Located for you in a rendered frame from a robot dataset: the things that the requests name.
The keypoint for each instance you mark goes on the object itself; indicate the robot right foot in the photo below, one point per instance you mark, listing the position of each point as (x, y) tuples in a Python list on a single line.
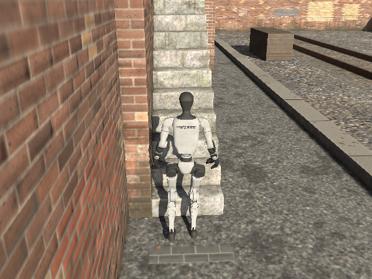
[(192, 232)]

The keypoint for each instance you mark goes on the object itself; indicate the left robot hand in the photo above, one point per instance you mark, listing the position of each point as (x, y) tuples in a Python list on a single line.
[(158, 160)]

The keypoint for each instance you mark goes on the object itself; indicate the right robot forearm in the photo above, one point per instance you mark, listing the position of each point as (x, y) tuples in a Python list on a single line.
[(212, 152)]

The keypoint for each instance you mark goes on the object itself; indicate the right robot hand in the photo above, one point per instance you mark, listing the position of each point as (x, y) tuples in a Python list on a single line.
[(210, 160)]

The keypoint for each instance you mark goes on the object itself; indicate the left robot upper arm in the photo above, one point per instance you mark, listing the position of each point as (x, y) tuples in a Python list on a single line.
[(168, 122)]

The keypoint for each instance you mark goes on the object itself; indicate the right robot upper arm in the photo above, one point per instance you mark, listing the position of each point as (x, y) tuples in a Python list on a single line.
[(203, 122)]

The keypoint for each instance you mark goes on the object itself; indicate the humanoid robot head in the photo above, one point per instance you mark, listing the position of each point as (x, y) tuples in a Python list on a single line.
[(186, 102)]

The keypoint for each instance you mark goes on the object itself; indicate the left robot forearm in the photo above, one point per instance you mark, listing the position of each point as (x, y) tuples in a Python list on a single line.
[(158, 151)]

